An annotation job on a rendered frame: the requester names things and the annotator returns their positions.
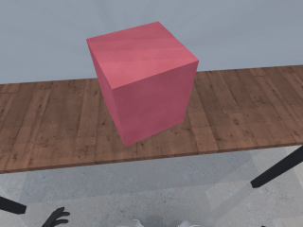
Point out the table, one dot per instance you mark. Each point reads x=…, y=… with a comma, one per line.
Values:
x=66, y=123

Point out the carton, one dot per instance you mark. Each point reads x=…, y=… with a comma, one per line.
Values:
x=146, y=76

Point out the robot left hand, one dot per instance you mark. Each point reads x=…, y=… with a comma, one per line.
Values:
x=53, y=221

